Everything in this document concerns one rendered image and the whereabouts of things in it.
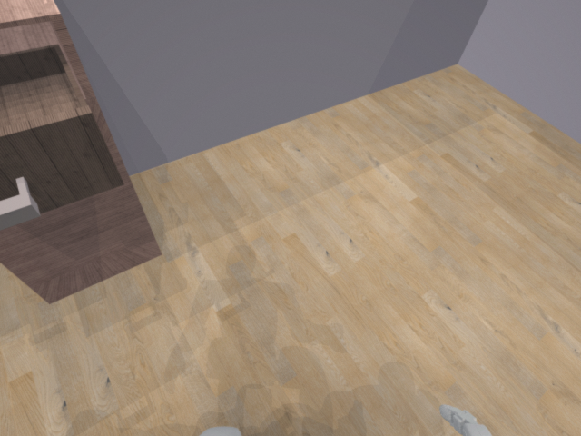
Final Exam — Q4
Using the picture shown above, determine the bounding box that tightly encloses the drawer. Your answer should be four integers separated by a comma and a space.
0, 45, 124, 214

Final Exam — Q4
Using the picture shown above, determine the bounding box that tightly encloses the robot right hand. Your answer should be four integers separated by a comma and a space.
439, 404, 492, 436

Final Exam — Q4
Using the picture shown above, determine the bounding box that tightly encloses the cabinet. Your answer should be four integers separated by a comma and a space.
0, 0, 162, 304

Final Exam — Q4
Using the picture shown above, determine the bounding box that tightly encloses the handle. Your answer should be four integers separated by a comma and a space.
0, 177, 41, 231

